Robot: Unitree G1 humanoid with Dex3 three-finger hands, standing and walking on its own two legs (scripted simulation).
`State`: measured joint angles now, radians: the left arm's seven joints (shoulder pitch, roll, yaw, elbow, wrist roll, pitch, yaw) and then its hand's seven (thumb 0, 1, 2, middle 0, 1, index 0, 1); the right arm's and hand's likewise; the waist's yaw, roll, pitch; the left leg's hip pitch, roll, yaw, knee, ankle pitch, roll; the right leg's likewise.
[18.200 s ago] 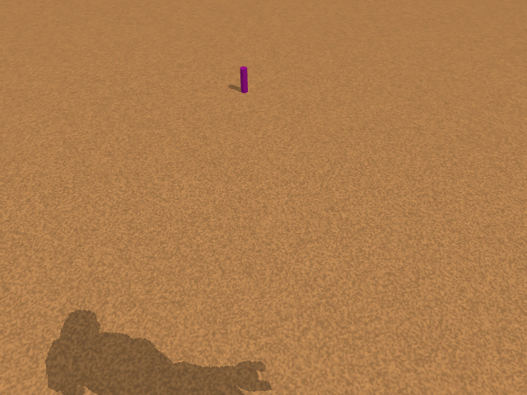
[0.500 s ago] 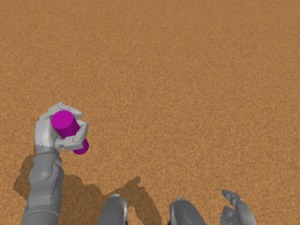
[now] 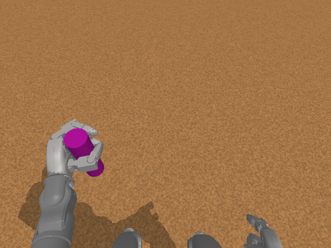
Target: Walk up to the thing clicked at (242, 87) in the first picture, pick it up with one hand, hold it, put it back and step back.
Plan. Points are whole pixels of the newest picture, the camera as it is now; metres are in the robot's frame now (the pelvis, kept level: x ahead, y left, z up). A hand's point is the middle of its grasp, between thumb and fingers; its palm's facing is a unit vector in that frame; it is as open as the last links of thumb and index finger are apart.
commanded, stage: lift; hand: left
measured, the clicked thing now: (87, 155) +0.34 +0.19 +0.01
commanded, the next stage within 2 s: hold in 0.32 s
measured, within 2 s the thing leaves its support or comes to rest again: neither
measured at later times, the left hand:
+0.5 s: hand (88, 138) +0.35 +0.17 +0.07, palm faces +0.14 -0.99 -0.01, open 6.2 cm
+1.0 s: hand (89, 136) +0.34 +0.16 +0.09, palm faces +0.14 -0.99 -0.01, open 6.2 cm
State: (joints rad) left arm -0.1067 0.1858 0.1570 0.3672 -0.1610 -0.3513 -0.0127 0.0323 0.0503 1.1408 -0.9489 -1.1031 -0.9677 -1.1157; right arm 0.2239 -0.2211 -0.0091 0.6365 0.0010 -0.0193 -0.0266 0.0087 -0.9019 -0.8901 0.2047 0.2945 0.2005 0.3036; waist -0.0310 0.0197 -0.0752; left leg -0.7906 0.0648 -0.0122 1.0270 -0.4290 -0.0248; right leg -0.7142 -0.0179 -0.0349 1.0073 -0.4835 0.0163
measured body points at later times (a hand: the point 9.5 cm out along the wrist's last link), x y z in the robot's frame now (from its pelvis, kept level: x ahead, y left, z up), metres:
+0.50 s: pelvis +0.02 +0.00 +0.02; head +0.07 +0.00 +0.46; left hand +0.34 +0.23 +0.07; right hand +0.14 -0.25 -0.09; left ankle +0.04 +0.13 -0.67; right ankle +0.01 -0.13 -0.67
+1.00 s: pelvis +0.01 +0.00 +0.03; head +0.05 +0.00 +0.47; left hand +0.33 +0.22 +0.09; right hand +0.15 -0.25 -0.08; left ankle +0.04 +0.13 -0.67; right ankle +0.01 -0.13 -0.67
